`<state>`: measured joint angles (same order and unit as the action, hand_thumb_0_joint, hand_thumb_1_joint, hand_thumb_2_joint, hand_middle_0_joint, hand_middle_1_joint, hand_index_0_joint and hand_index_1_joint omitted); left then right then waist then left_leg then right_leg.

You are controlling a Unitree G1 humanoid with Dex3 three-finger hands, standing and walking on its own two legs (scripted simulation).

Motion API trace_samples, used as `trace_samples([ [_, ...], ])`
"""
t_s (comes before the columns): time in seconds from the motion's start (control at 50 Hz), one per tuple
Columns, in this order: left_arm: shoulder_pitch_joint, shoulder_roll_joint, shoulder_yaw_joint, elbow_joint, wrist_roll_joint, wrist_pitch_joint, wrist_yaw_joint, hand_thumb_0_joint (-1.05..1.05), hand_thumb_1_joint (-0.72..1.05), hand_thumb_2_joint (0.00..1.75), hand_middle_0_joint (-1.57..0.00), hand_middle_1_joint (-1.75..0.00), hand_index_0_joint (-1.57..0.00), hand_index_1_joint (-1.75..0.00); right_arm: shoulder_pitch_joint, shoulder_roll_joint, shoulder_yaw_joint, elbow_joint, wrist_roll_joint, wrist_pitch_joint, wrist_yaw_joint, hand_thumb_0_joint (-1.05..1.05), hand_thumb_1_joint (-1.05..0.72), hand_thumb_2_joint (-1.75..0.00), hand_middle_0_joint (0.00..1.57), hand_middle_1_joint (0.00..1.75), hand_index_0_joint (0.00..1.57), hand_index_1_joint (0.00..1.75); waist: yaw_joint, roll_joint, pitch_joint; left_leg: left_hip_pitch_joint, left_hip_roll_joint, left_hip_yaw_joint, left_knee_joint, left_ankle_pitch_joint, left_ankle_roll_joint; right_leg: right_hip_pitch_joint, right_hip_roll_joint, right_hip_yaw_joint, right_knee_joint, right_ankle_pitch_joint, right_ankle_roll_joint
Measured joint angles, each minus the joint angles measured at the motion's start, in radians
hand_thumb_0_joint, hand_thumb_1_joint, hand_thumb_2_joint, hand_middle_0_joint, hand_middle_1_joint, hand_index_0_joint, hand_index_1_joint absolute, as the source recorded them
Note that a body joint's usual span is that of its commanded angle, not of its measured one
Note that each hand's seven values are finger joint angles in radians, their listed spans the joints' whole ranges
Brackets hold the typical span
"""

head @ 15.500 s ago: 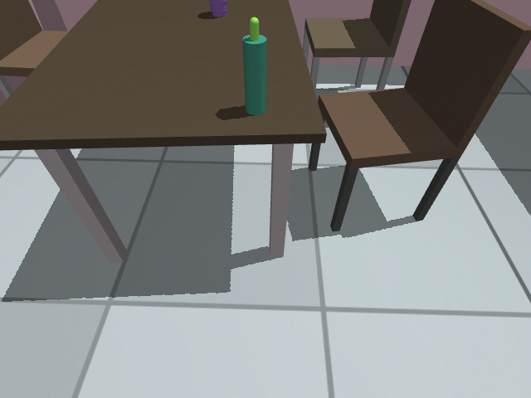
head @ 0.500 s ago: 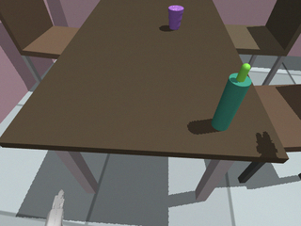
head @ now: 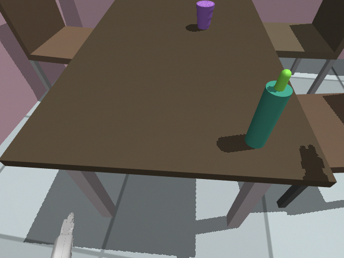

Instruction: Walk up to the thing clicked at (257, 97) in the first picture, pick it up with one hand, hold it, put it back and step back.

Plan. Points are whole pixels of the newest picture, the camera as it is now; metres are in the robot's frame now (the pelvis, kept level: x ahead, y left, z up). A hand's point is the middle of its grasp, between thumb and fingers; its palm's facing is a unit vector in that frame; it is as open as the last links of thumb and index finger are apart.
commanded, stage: go down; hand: right
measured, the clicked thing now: (268, 111) +0.46 -0.21 +0.10
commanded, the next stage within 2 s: approach in 1.00 s
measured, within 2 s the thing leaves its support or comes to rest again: neither
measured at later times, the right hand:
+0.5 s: hand out of the picture +0.37 -0.39 +0.18, palm faces +0.21 +0.98 -0.01, open 17.2 cm
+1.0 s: hand out of the picture +0.37 -0.38 +0.19, palm faces +0.20 +0.98 +0.00, open 17.1 cm
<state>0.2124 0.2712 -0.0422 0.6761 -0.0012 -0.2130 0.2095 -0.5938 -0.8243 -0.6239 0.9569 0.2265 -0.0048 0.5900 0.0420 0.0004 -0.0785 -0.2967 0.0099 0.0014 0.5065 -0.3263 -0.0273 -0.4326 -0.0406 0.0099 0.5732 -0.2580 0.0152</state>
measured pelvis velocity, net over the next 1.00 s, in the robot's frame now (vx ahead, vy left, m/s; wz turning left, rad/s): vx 0.00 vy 0.00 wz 0.00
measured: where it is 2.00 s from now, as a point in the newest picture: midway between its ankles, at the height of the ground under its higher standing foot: outside the picture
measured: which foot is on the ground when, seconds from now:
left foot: down 0.00-1.00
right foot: down 0.00-1.00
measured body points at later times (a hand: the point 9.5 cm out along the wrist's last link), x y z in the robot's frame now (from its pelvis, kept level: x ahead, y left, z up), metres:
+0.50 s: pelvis -0.01 -0.01 +0.00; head +0.03 -0.02 +0.45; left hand +0.14 +0.26 -0.07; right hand +0.35 -0.44 +0.19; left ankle -0.05 +0.14 -0.73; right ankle +0.02 -0.13 -0.73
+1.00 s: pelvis +0.00 +0.00 +0.00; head +0.04 -0.01 +0.45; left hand +0.15 +0.26 -0.08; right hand +0.35 -0.44 +0.19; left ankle -0.05 +0.14 -0.73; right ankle +0.02 -0.13 -0.73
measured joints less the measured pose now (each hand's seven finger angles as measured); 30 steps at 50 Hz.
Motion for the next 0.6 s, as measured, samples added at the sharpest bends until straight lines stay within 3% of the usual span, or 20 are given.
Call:
trace_samples([
  [0.32,0.011,-0.012,-0.030,-0.017,0.007,-0.014,0.000,-0.01,-0.59,0.09,-0.06,-0.04,-0.05,-0.07,-0.063,-0.050,-0.007,0.071,-0.020,-0.025,0.000,-0.01,0.47,-0.05,0.06,0.04,0.06,0.05,0.009,0.006,0.017,-0.045,-0.001,0.005,0.023,0.006,-0.003,-0.050,0.000,0.007,0.027,0.006,-0.004],
  [0.44,0.024,-0.007,-0.020,-0.046,0.011,-0.030,0.005,-0.01,-0.59,0.09,-0.06,-0.05,-0.05,-0.07,-0.076,-0.072,0.005,0.106,-0.024,-0.024,0.000,-0.01,0.48,-0.05,0.06,0.04,0.06,0.05,0.020,0.002,-0.003,-0.044,0.000,0.003,0.019,0.003,-0.006,-0.051,0.001,0.004,0.032,-0.002,-0.006],
  [0.6,0.050,-0.007,-0.033,-0.059,0.008,-0.030,-0.003,-0.01,-0.59,0.09,-0.06,-0.04,-0.04,-0.07,-0.037,-0.045,0.006,0.070,-0.019,-0.018,0.007,-0.01,0.49,-0.05,0.06,0.04,0.06,0.04,0.010,-0.003,0.001,-0.044,0.000,-0.002,0.018,-0.001,-0.006,-0.050,0.000,-0.001,0.031,-0.009,-0.006],
])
